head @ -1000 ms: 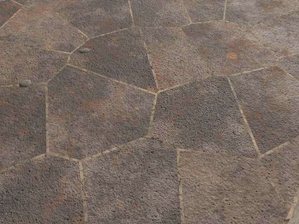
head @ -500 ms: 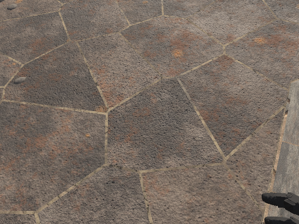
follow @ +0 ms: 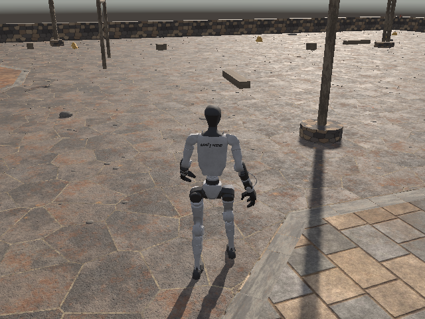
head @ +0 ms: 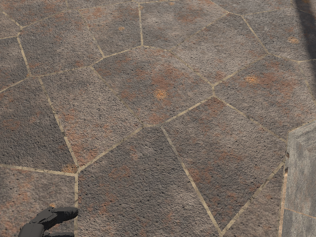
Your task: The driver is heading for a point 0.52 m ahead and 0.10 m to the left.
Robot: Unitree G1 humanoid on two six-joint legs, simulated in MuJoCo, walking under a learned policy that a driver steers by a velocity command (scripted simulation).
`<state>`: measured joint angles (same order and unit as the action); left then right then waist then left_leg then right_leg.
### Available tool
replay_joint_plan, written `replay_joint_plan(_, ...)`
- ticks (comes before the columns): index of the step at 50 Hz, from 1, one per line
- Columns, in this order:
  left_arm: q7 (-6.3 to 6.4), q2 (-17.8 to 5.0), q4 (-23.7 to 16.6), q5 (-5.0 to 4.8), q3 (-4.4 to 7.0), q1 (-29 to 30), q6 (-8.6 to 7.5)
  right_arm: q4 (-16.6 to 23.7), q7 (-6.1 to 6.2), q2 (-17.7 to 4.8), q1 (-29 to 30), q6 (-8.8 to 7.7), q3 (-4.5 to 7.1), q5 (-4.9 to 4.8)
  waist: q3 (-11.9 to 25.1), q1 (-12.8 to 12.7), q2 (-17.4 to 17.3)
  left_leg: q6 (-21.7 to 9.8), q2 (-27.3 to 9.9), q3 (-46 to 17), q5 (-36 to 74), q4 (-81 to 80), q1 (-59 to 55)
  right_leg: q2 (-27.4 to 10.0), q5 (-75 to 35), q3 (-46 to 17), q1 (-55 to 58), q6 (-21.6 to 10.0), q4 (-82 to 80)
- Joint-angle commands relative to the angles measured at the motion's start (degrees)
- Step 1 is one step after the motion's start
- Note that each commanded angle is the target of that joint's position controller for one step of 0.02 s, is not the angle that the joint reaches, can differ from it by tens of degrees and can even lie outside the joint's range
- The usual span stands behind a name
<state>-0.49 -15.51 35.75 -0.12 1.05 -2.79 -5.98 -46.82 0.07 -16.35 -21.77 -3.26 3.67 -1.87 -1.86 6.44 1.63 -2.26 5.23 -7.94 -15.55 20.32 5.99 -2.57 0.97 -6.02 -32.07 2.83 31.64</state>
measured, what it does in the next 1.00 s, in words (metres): walks ahead, turning left: right foot, then left foot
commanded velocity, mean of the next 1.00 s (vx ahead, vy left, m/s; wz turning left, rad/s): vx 0.37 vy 0.00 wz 0.42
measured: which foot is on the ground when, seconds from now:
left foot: down 0.00-0.06, up 0.08-0.56, down 0.58-1.00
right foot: up 0.00-0.04, down 0.06-0.58, up 0.60-1.00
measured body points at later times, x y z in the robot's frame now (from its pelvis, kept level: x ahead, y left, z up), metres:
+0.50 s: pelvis +0.26 +0.00 -0.01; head +0.29 +0.02 +0.44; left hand +0.18 +0.29 -0.13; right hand +0.55 -0.15 -0.08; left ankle +0.38 +0.17 -0.71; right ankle +0.17 -0.15 -0.74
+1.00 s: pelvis +0.44 +0.10 +0.00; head +0.46 +0.11 +0.45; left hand +0.46 +0.40 -0.11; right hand +0.67 -0.09 -0.11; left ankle +0.39 +0.16 -0.74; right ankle +0.59 +0.00 -0.72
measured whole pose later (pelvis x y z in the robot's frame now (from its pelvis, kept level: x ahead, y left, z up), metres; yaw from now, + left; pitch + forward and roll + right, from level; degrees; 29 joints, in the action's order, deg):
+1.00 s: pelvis +0.44 +0.10 +0.00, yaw +27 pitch +1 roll +1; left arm 0.8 -15.8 43.0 0.3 2.0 -8.3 -1.5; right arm -44.8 -0.3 -15.1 -10.6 -0.9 2.1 0.6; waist -1.6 1.5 2.9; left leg -4.5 6.1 -0.6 -12.9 22.8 10.8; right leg -4.1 7.8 -2.9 -26.5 3.2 35.6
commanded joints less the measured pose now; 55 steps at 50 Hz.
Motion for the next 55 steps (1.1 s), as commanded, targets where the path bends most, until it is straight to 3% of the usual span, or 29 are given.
replay_joint_plan(1, 0.03, -7.09, -3.97, -0.68, 2.80, -0.32, -1.20, 4.04, 0.53, -9.95, 1.64, 0.00, 2.44, -0.02, 1.72, -4.81, -6.99, -7.31, -13.33, -13.49, 4.57, -1.27, 7.17, 1.87, 1.20, 1.60, 13.44, -1.03, -3.39)
replay_joint_plan(3, 0.55, -9.60, -2.26, -0.18, 4.35, -9.24, -1.50, 4.78, 0.33, -6.43, 1.85, 0.07, 1.32, 0.67, 6.27, -9.76, -6.22, -4.18, -9.05, -11.28, 5.46, 10.30, 10.29, -1.11, 5.05, 0.44, 26.97, -4.47, -5.97)
replay_joint_plan(4, 1.06, -13.23, -1.47, 0.55, 5.29, -18.17, -1.28, 6.13, 0.14, -1.88, 0.87, -0.15, -0.19, 1.98, 14.65, -12.68, 2.47, -1.70, -4.79, -5.38, -5.87, 28.35, 17.33, -12.54, 9.24, -10.60, 40.40, -8.26, -5.89)
replay_joint_plan(5, 0.41, -16.79, 0.11, 1.37, 6.07, -20.55, -0.30, 8.55, 0.18, -0.91, -5.12, -0.87, -0.65, -0.20, 18.00, -9.11, 20.26, 0.44, -0.55, 0.54, -20.37, 44.51, 34.76, -22.77, 25.49, -37.46, 49.47, -16.13, -13.70)
replay_joint_plan(6, 0.08, -11.57, -0.36, 0.64, 5.11, -18.65, -0.26, 7.10, 0.50, -6.65, -3.90, -0.61, 0.56, -1.12, 12.66, -10.02, 12.58, 1.16, -4.78, -1.34, -15.96, 52.02, 40.14, -21.64, 33.79, -38.54, 45.62, -15.71, -15.79)
replay_joint_plan(7, 0.23, -8.33, -0.47, 0.31, 4.21, -16.54, -0.15, 7.67, 0.41, -8.59, 0.95, -0.21, 1.19, -0.71, 7.07, -10.80, 7.52, 1.35, -6.49, -0.52, -10.28, 53.61, 41.19, -19.19, 29.16, -28.30, 40.62, -13.92, -15.66)
replay_joint_plan(8, 0.16, -7.02, -0.48, 0.69, 3.69, -13.94, -0.12, 7.78, 0.39, -8.00, 3.15, 0.12, 1.24, -0.05, 4.61, -9.85, 3.85, 1.77, -8.17, 0.28, -6.11, 52.58, 38.82, -16.30, 20.02, -20.47, 35.21, -12.91, -16.27)
replay_joint_plan(10, 0.27, -5.39, 0.38, 1.17, 3.28, -10.98, -0.16, 8.74, -0.13, -6.61, 5.05, 0.69, 1.51, 0.21, 1.53, -7.84, 4.71, 2.12, -10.69, 0.60, -1.95, 48.57, 35.57, -12.71, 9.64, -10.70, 28.75, -12.13, -18.81)
replay_joint_plan(16, 0.68, -8.16, 3.61, 0.53, 4.68, -11.86, -0.78, 11.68, -1.16, -3.00, 10.46, 1.87, 0.47, 0.69, 0.07, -7.78, 2.16, 3.79, -11.68, 2.40, 7.08, 36.18, 36.58, -12.75, -2.81, 1.94, 28.34, -13.76, -22.84)
replay_joint_plan(20, 1.13, -10.23, 5.35, 0.07, 5.25, -13.11, -0.01, 13.42, -2.63, -2.14, 17.37, 1.19, -0.25, 0.67, -1.63, -10.11, 1.27, 2.68, -10.70, 6.18, 16.12, 23.54, 33.10, -11.88, -4.49, 9.37, 29.23, -12.15, -23.19)
replay_joint_plan(24, 1.15, -12.13, 7.36, -1.09, 5.93, -15.58, 1.08, 15.99, -3.73, -3.00, 22.38, 1.17, -0.10, 0.41, -3.10, -10.73, 1.49, -0.06, -9.40, 9.11, 12.70, 17.19, 31.75, -13.61, -10.03, 13.02, 34.58, -10.53, -20.69)
replay_joint_plan(26, 1.40, -13.79, 7.57, -1.50, 6.42, -15.40, 1.82, 16.51, -3.92, -4.71, 21.00, 1.45, 0.77, 0.67, -0.73, -8.68, 3.10, -2.43, -6.24, 12.15, 7.05, 15.95, 26.33, -13.69, -27.63, 15.35, 36.80, -9.34, -14.21)
replay_joint_plan(27, 1.59, -14.66, 7.55, -1.75, 6.66, -15.29, 2.27, 15.93, -3.79, -6.35, 17.21, 1.70, 1.70, 0.76, 2.10, -6.17, 3.86, -3.88, -3.92, 13.74, 4.56, 15.59, 20.50, -13.31, -36.88, 16.48, 36.93, -8.71, -7.55)
replay_joint_plan(28, 1.82, -14.42, 7.12, -2.04, 6.47, -14.18, 2.73, 13.80, -3.36, -8.99, 8.64, 1.90, 3.32, 0.84, 6.23, -1.11, 2.88, -5.79, -1.30, 14.50, 8.06, 11.70, 8.84, -11.33, -40.52, 18.25, 33.40, -6.97, 4.13)
replay_joint_plan(29, 2.04, -12.37, 6.29, -1.23, 5.53, -14.96, 2.42, 11.69, -2.22, -12.55, -0.19, 2.35, 4.96, 1.10, 11.02, 2.89, -0.96, -8.24, -4.33, 7.55, 15.97, 9.96, -8.48, -8.84, -27.38, 18.08, 20.55, -4.13, 20.13)
replay_joint_plan(30, 1.15, -3.72, 3.07, 1.76, 2.60, -21.71, 1.31, 12.64, -1.33, -19.46, 2.42, 1.99, 5.44, 1.67, 17.22, -5.25, -18.00, -19.14, -22.58, -23.20, 26.71, 9.85, -29.15, 2.01, 32.91, 14.94, -5.74, 0.12, 42.58)
replay_joint_plan(31, 0.57, -8.57, 4.16, 0.36, 2.91, -18.84, -0.12, 14.96, -1.44, -15.23, 0.85, 1.43, 4.14, 1.89, 28.57, -0.55, -10.43, -22.73, -27.70, -34.66, 28.71, 3.78, -29.88, 3.08, 37.39, 1.74, -7.04, 0.02, 49.99)
replay_joint_plan(32, 0.41, -11.29, 3.11, -1.89, 3.72, -13.22, -0.20, 13.89, -1.83, -11.76, 3.30, 0.92, 2.93, 2.18, 21.06, -0.16, -6.33, -19.95, -25.51, -23.51, 36.99, 3.34, -23.97, 0.27, 32.13, 1.10, -9.31, -0.47, 49.23)
replay_joint_plan(34, 1.52, -10.09, 3.66, -0.22, 3.39, -11.32, 0.13, 12.90, -1.68, -7.86, 8.97, 0.53, 1.85, 1.01, 10.13, -4.14, -2.16, -15.11, -20.07, -11.33, 40.83, 2.48, -8.42, -3.69, 25.20, 2.96, -7.31, -0.29, 40.34)
replay_joint_plan(36, 1.85, -10.25, 4.33, 0.08, 3.72, -13.46, 1.86, 12.97, -1.46, -7.49, 12.40, 0.47, 1.43, 2.17, 8.41, -7.60, -4.05, -14.19, -18.02, -6.91, 44.06, -0.98, 2.47, -4.31, 22.04, 2.75, 1.06, 0.25, 37.16)
replay_joint_plan(38, 2.18, -7.91, 5.22, 0.32, 3.19, -15.45, 3.04, 11.56, -1.21, -7.87, 13.29, -0.12, 1.48, 2.43, 8.49, -9.01, -4.21, -14.52, -17.09, -3.06, 48.60, -2.44, 6.29, -3.66, 19.19, 3.57, 3.91, 1.35, 32.67)
replay_joint_plan(43, 2.09, -5.29, 4.54, 0.56, 2.30, -10.27, 3.71, 8.41, -0.01, -7.37, 13.52, 0.75, 1.02, 2.27, 8.45, -7.53, -6.03, -11.32, -13.71, 2.76, 44.72, -2.62, 5.82, -2.87, 6.98, 3.75, 6.05, 1.73, 16.34)
replay_joint_plan(47, 1.54, -5.77, 3.79, 0.16, 2.37, -5.69, 3.88, 5.65, 0.01, -7.09, 11.88, 1.66, 0.51, 2.69, 6.98, -5.41, -6.37, -10.84, -15.09, 0.58, 36.74, -2.10, 4.00, -2.00, 4.95, 3.28, 8.89, 1.14, 7.13)
replay_joint_plan(50, 1.21, -6.10, 3.86, 0.66, 2.68, -5.76, 3.80, 4.13, -0.26, -6.12, 12.62, 2.06, -0.17, 2.11, 5.84, -6.58, -6.52, -9.61, -15.40, -1.80, 30.37, 1.73, 3.64, -0.76, 6.51, 3.77, 13.29, -0.99, -1.22)
replay_joint_plan(51, 1.13, -6.17, 4.13, 1.14, 2.68, -6.63, 3.56, 3.56, -0.26, -5.21, 12.24, 2.05, -0.60, 1.72, 5.69, -7.64, -5.34, -7.33, -13.73, -1.74, 25.45, 3.38, 4.80, -0.82, -1.69, 3.63, 17.96, -2.24, -8.09)
replay_joint_plan(52, 1.47, -8.55, 4.02, 1.62, 3.08, -6.80, 3.35, 3.25, -0.20, -3.83, 9.93, 1.61, -1.13, 2.61, 7.03, -6.43, -2.02, -4.33, -10.66, -0.84, 19.04, 5.60, 6.56, -4.84, -17.90, -0.51, 23.85, -3.54, -8.78)
replay_joint_plan(53, 1.81, -11.38, 3.48, 1.67, 3.56, -5.47, 3.61, 1.90, -0.34, -4.13, 3.50, 1.14, -0.89, 3.48, 8.83, -2.24, 3.66, -1.83, -6.57, 1.38, 7.21, 6.48, 10.59, -9.03, -26.97, -3.51, 29.46, -7.16, -4.70)
replay_joint_plan(54, 1.69, -7.70, 3.84, 1.28, 2.93, -4.47, 4.14, 0.91, -0.03, -3.11, 3.02, 1.28, -1.32, 3.29, 10.27, -2.81, 6.34, -0.10, -5.50, 2.95, 0.67, 5.12, 9.84, -8.88, -21.33, -3.51, 28.80, -9.54, -3.93)
replay_joint_plan(55, 1.25, -5.49, 3.82, 0.69, 2.52, -3.46, 4.48, 1.23, 0.16, -4.12, 6.28, 1.90, -1.36, 3.14, 8.65, -4.41, 5.35, 0.61, -5.41, 3.44, 1.16, 4.06, 8.75, -6.57, -12.92, -2.49, 26.20, -8.64, -4.46)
